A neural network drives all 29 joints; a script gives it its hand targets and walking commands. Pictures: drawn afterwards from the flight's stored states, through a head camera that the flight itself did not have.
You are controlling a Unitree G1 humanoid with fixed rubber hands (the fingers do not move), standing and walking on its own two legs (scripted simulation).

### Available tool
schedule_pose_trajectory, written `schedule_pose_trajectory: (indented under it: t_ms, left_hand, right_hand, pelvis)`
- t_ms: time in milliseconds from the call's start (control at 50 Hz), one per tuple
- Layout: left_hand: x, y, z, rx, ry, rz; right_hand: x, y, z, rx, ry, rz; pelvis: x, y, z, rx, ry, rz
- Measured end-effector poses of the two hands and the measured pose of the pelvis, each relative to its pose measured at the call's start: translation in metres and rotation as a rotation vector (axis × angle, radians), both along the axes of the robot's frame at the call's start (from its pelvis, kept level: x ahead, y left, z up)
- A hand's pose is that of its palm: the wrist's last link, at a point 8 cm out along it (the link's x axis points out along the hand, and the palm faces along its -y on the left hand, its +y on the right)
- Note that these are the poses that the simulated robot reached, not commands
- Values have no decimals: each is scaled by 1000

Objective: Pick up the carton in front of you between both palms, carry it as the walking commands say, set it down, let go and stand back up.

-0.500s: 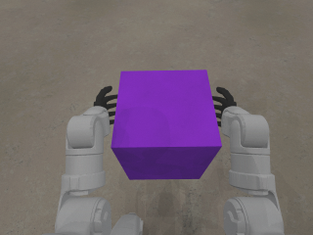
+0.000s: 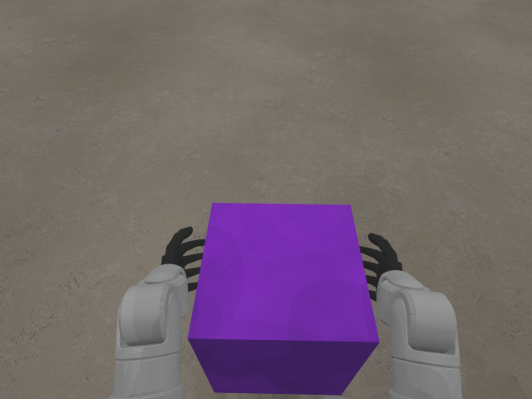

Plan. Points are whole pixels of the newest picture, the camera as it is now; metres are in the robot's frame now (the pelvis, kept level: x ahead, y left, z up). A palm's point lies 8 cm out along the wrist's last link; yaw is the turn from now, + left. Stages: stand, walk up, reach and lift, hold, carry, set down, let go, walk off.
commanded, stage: carry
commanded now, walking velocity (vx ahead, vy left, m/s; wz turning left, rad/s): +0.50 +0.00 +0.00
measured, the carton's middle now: (279, 303) +0.26 +0.00 -0.02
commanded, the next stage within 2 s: none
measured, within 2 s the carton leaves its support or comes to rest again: neither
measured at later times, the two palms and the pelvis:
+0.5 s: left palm (215, 144) +0.54 +0.12 +0.07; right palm (363, 141) +0.57 -0.18 +0.06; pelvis +0.30 -0.05 +0.00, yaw +4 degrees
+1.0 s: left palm (212, 65) +0.88 +0.16 +0.07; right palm (325, 67) +0.87 -0.14 +0.07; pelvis +0.61 +0.01 +0.00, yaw +0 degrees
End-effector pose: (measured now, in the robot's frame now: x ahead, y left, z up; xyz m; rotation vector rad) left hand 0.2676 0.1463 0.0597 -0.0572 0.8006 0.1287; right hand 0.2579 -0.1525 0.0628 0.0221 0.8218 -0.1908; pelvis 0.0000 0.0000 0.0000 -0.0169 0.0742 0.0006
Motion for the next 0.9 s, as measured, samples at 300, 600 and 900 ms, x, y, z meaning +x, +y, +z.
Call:
schedule_pose_trajectory:
  t_ms: [300,600,900]
  left_hand:
    - [187,-26,28,49,-162,50]
    - [338,-24,26,45,-70,102]
    - [552,15,1,0,-17,34]
  right_hand:
    - [204,-26,15,37,-163,58]
    - [371,-23,16,32,-73,105]
    - [559,15,0,-7,-18,30]
  pelvis:
    - [198,-36,-27,3,-25,40]
    - [355,-47,2,30,5,60]
    - [553,8,-10,11,0,1]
